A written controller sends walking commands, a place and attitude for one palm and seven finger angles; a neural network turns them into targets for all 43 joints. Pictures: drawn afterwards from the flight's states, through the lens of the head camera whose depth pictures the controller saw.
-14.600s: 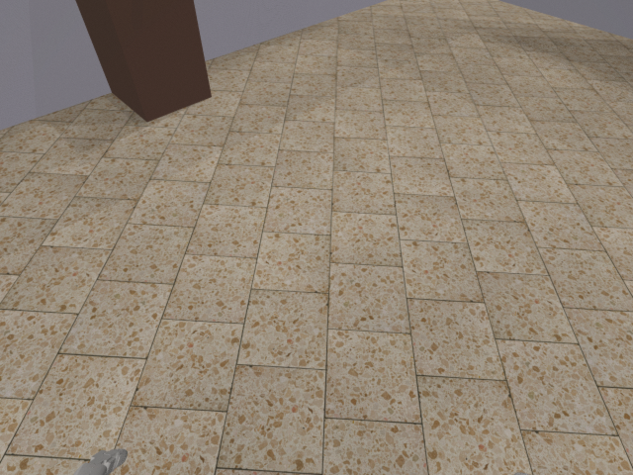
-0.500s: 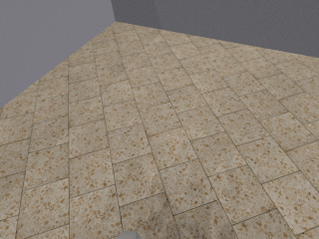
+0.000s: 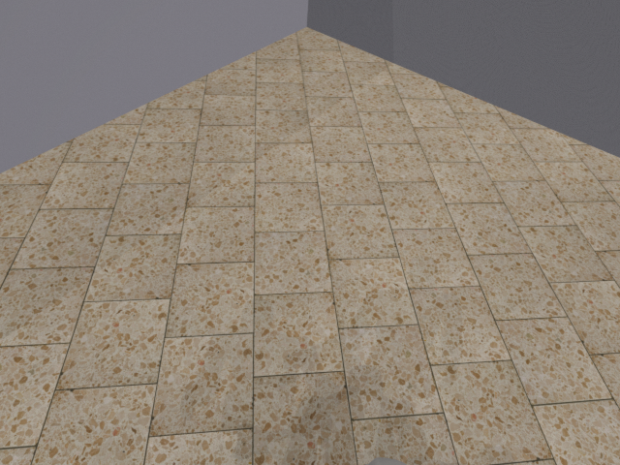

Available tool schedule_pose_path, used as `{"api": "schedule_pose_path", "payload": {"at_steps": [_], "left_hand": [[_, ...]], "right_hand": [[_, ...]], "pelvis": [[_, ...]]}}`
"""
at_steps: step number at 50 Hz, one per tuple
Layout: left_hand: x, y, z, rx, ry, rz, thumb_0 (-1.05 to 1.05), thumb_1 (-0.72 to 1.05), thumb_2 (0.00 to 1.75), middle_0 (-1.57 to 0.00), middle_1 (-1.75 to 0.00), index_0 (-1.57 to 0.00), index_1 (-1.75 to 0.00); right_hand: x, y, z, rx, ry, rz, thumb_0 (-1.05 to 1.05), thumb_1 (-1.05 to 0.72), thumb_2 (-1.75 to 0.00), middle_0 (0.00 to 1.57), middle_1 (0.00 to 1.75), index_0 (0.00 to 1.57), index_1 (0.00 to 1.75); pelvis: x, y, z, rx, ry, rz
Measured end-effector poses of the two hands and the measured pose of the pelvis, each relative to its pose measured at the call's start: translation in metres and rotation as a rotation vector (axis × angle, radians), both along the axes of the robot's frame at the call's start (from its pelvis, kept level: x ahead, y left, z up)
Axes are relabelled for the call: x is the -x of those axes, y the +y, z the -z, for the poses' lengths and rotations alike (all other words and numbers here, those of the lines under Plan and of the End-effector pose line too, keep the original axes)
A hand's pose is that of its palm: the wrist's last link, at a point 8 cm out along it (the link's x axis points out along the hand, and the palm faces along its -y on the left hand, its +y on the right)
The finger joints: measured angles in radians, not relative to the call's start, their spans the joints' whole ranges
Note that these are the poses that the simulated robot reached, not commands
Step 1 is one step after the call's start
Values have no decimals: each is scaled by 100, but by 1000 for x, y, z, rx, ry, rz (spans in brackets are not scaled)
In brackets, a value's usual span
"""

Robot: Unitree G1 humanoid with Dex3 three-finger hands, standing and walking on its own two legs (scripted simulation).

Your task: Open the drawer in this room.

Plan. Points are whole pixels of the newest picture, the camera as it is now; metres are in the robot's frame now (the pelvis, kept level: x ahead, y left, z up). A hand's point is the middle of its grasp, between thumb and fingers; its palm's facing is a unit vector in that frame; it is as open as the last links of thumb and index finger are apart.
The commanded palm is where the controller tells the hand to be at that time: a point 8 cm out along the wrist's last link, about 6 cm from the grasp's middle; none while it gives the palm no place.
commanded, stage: turn or walk to find it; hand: left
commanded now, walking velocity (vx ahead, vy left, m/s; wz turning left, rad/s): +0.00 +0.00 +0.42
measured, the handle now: out of the picture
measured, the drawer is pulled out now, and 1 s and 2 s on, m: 0.00 0.00 0.00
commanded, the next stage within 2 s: none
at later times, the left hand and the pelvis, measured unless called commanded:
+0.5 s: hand out of the picture +0.01 +0.13 -0.15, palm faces +0.25 -0.93 -0.28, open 7.4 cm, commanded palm none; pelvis -0.02 -0.07 +0.00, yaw +14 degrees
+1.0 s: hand out of the picture -0.10 +0.20 -0.18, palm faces +0.49 -0.84 -0.23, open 7.4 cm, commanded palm none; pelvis -0.05 -0.01 +0.00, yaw +26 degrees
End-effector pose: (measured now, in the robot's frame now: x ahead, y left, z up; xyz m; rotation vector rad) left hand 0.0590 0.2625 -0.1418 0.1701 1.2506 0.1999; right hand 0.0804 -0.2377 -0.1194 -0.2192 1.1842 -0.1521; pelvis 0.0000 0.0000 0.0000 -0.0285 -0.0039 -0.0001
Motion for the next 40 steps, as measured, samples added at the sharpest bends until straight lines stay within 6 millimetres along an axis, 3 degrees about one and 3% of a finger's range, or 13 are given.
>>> {"api": "schedule_pose_path", "payload": {"at_steps": [5,10,13,16,22,28,33,40], "left_hand": [[-16,-15,-7,-10,-55,6,0,91,90,-20,-30,-19,-30],[-25,-40,-15,-28,-110,6,0,91,90,-20,-30,-19,-30],[-19,-56,-17,-51,-139,-7,0,91,90,-20,-30,-19,-30],[1,-70,-24,-59,-125,-38,0,91,90,-21,-30,-20,-30],[46,-84,-28,-58,-67,-133,0,91,90,-21,-30,-20,-30],[94,-87,-20,-40,-9,-240,0,91,90,-21,-30,-20,-30],[143,-79,-6,-12,63,-327,0,91,90,-21,-30,-20,-30],[207,-54,24,35,160,-443,0,91,90,-21,-30,-20,-30]], "right_hand": [[28,-9,12,-23,68,15,0,-90,-90,20,30,20,30],[55,-32,29,-47,147,19,0,-90,-90,20,30,20,30],[64,-49,43,-64,180,15,1,-90,-90,20,30,20,30],[63,-63,44,-65,201,-7,1,-90,-90,20,30,20,30],[46,-79,41,-59,201,-74,1,-91,-90,20,30,20,30],[15,-73,36,-29,198,-173,1,-91,-90,20,30,20,30],[-26,-45,30,-3,136,-280,1,-91,-90,19,30,20,30],[-78,20,14,23,-33,-428,1,-91,-90,19,30,20,30]], "pelvis": [[6,-10,2,-11,10,-38],[13,-31,7,-29,25,-82],[17,-46,13,-42,26,-106],[20,-56,9,-55,15,-143],[21,-66,3,-72,4,-213],[23,-65,3,-71,9,-275],[29,-54,7,-58,13,-325],[42,-26,20,-33,6,-381]]}}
